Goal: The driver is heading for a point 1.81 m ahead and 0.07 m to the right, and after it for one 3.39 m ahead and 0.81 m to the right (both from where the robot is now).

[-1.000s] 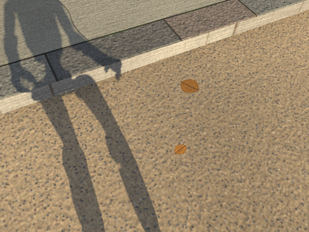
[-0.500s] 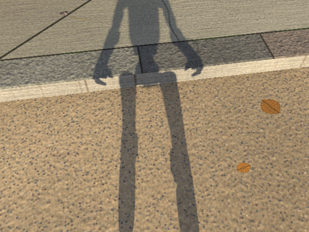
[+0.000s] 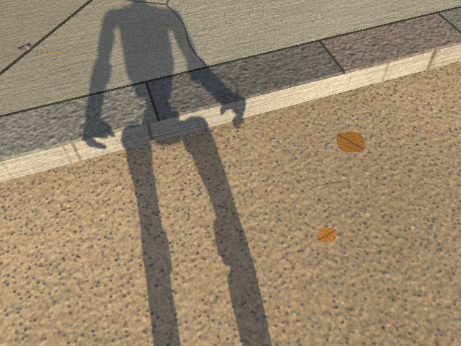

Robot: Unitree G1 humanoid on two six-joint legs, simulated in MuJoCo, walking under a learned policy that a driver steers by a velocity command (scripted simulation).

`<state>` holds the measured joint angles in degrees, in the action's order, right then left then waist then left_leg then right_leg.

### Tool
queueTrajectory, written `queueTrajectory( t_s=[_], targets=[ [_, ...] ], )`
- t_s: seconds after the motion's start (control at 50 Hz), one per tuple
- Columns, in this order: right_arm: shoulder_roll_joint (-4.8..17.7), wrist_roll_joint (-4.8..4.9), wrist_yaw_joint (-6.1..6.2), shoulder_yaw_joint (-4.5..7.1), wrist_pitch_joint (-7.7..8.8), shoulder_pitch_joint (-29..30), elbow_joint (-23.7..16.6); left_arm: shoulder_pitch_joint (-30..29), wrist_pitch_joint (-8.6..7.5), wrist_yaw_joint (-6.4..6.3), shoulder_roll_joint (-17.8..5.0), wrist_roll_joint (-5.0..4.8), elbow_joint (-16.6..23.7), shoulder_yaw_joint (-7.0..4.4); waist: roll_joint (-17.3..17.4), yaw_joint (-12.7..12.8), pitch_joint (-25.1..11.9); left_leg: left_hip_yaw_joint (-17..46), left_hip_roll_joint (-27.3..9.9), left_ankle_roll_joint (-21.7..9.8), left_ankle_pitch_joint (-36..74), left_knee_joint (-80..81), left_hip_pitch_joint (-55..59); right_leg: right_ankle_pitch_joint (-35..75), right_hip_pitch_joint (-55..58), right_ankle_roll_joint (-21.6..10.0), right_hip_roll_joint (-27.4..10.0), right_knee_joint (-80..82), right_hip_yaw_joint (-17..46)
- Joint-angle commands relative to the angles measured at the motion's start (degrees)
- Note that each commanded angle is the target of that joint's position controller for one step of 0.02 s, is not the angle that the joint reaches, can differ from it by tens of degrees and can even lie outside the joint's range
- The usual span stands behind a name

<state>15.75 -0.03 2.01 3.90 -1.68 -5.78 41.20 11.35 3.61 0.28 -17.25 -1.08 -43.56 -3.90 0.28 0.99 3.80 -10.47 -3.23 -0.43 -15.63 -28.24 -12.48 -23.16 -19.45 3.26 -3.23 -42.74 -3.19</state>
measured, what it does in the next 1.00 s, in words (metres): walks ahead: right foot, then left foot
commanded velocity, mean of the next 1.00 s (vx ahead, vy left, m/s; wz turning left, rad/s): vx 0.24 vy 0.00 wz -0.05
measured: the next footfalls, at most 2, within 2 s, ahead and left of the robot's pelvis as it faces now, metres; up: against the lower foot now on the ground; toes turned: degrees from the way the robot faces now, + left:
right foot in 0.04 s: +0.03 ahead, -0.11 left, +0.00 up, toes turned -5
left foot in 0.60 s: +0.29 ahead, +0.07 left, +0.00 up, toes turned -11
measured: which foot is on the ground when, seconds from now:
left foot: down 0.00-0.04, up 0.06-0.58, down 0.60-1.00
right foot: up 0.00-0.02, down 0.04-0.62, up 0.64-1.00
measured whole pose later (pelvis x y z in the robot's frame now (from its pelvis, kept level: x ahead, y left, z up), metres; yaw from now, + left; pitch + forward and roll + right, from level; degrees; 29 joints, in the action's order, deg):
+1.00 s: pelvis +0.30 -0.01 +0.01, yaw +0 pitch +3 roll +0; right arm 18.0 1.8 1.8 3.8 -0.8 -15.2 44.3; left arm 4.2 -2.4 -0.6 -16.6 0.3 -36.5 -2.3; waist -1.6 -3.3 3.5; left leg 9.7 6.6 -3.9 -15.4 -23.5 -9.6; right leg -8.3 -32.1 4.9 1.0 -36.8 6.5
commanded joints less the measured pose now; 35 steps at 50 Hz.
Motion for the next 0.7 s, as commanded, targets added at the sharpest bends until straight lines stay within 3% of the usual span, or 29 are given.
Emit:
queueTrajectory(
  t_s=[0.02,0.04,0.06,0.08,0.1,0.12,0.14,0.16,0.18,0.24,0.38,0.5,0.54,0.58,0.6,0.62,0.64,0.66,0.68,0.7],
  targets=[
    [9.3,1.43,0.09,2.77,0.54,1.8,-2.4,4.1,-0.55,0.60,-5.6,0.21,3.3,-1.72,6.1,1.8,-7.6,8.2,-13.9,-7.7,18.9,0.4,3.6,10.4,6.6,-4.1,2.1,13.4,-2.0],
    [7.3,0.80,-0.15,2.43,0.64,-1.5,-1.1,5.6,-0.70,0.01,-9.0,0.46,3.3,-2.86,-1.6,1.1,-7.6,3.4,-9.7,-2.7,9.1,-8.7,-2.6,23.8,13.1,-6.8,-0.1,19.1,4.4],
    [3.7,-2.37,-0.40,1.14,0.80,0.5,-3.9,6.7,-1.13,-1.18,-16.7,0.50,4.7,-4.56,-19.9,0.2,-7.0,-0.6,-0.2,4.3,-19.8,-27.4,-21.0,47.2,21.8,-15.7,-15.7,20.6,26.9],
    [5.4,-1.30,0.07,1.54,0.99,6.3,-5.5,7.7,-2.67,-0.31,-15.6,2.88,6.1,-3.83,-13.9,4.4,-10.5,10.7,3.9,4.5,-26.8,-38.5,-24.3,45.7,18.1,-24.9,-20.6,23.2,34.0],
    [7.4,0.19,-0.03,2.21,1.00,5.8,-5.2,6.8,-4.05,0.05,-14.1,2.42,5.7,-3.50,-8.2,3.3,-9.8,13.5,2.3,3.5,-22.2,-41.6,-26.6,31.5,18.7,-23.8,-17.7,25.1,30.2],
    [8.0,0.68,-0.28,2.62,1.28,4.5,-4.6,5.4,-4.81,-0.10,-12.3,0.70,5.3,-3.27,-6.0,1.6,-7.9,14.4,0.7,2.3,-15.5,-39.2,-28.9,13.4,18.7,-20.2,-14.2,26.6,27.8],
    [8.8,0.46,-0.32,3.02,1.59,4.5,-3.7,4.0,-4.90,-0.42,-9.8,-0.56,5.4,-2.54,-4.7,1.4,-5.8,14.7,-0.5,1.7,-10.3,-36.5,-30.8,-0.9,18.4,-17.8,-12.5,28.8,27.7],
    [9.1,0.23,-0.46,3.21,2.00,4.6,-3.6,3.2,-4.93,-0.88,-8.7,-0.74,5.6,-1.91,-6.2,0.9,-3.9,14.8,-0.6,1.7,-5.6,-34.3,-30.7,-7.4,17.1,-16.9,-11.2,31.2,27.9],
    [8.8,0.30,-0.78,3.21,2.62,4.4,-3.4,3.4,-5.05,-1.23,-8.4,-0.24,5.9,-1.58,-7.5,0.7,-3.1,14.5,0.1,1.8,-1.9,-33.0,-30.2,-8.8,16.7,-16.4,-10.2,32.9,27.9],
    [7.8,0.27,-1.23,3.11,4.60,4.7,-2.7,5.7,-6.10,-1.86,-8.9,0.64,6.2,-1.70,-6.2,1.1,-3.2,14.7,1.0,2.6,5.3,-24.8,-29.7,-1.8,19.2,-15.7,-8.9,34.0,25.5],
    [5.8,0.63,-2.56,1.91,6.85,7.0,-2.5,7.8,-6.49,-1.81,-10.2,0.11,5.4,-2.16,-8.7,2.9,-1.8,13.9,2.1,5.3,11.7,-7.0,-21.8,4.0,14.0,-15.4,-6.9,32.9,21.9],
    [6.3,1.52,-4.12,0.61,8.23,10.0,-3.7,10.8,-6.68,-0.84,-10.2,0.31,3.2,-1.80,-8.3,5.3,0.7,11.1,1.0,1.3,9.1,-1.8,-20.4,7.5,16.7,-15.7,-10.3,31.5,21.0],
    [7.1,1.74,-4.52,0.58,8.50,8.4,-3.7,11.2,-6.38,-0.78,-10.4,0.25,2.6,-1.91,-8.7,4.3,0.7,10.0,1.4,-1.1,6.8,-0.9,-18.6,14.1,18.8,-15.3,-11.5,30.3,20.2],
    [8.3,1.62,-4.48,1.24,8.48,1.6,-1.8,9.5,-6.03,-1.03,-10.5,0.28,2.8,-1.85,-7.8,-0.1,-2.9,7.7,4.0,-3.8,8.2,1.9,-8.3,30.3,18.2,-13.2,-9.5,23.3,16.0],
    [10.3,1.53,-4.20,2.26,8.40,-5.8,0.4,9.3,-5.99,-1.27,-9.1,0.63,3.0,-1.36,-5.5,-3.4,-8.0,9.1,4.0,-5.7,9.3,2.1,2.3,38.9,15.7,-11.4,-6.4,13.3,12.0],
    [14.2,0.79,-4.02,3.09,8.33,-14.8,1.6,8.3,-6.08,-1.82,-6.8,1.93,5.0,-0.19,2.5,-7.0,-15.5,23.4,-5.8,-10.2,10.9,3.2,15.9,31.8,6.7,-8.1,-2.0,-4.6,7.8],
    [18.6,0.39,-4.63,3.97,8.15,-16.8,2.4,11.5,-7.18,-1.90,-3.6,2.14,7.4,0.63,19.1,-3.5,-17.9,48.9,-16.2,-18.6,8.7,9.4,29.1,-4.4,-14.3,-3.1,8.2,-22.2,5.8],
    [12.7,1.64,-4.92,2.41,8.17,-15.1,1.9,9.4,-8.25,-1.62,-8.0,1.26,6.9,-0.07,11.8,-4.5,-14.4,50.1,-16.3,-18.0,9.8,11.5,28.5,-8.6,-21.1,-2.8,5.7,-28.1,10.6],
    [10.7,1.25,-4.52,1.76,7.82,-11.6,0.8,5.9,-8.92,-1.05,-9.4,0.34,7.3,-0.52,8.3,-4.1,-9.3,41.6,-14.8,-16.7,19.5,10.3,23.7,-4.7,-22.7,-2.9,3.4,-29.4,10.1],
    [10.0,0.81,-4.19,1.51,7.22,-9.7,-0.1,3.7,-9.26,-0.87,-8.9,0.92,7.5,-0.39,3.2,-3.7,-7.9,35.3,-12.3,-15.6,29.6,9.5,19.2,-1.9,-21.2,-2.5,1.6,-28.5,8.9]
  ],
)
Velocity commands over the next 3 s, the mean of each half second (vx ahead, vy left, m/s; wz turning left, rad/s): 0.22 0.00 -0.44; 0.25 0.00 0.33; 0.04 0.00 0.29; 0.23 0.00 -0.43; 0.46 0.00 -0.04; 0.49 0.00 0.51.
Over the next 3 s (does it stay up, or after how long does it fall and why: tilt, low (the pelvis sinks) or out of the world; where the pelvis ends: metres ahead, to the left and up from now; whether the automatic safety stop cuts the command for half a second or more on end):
stays up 0.97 -0.13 0.01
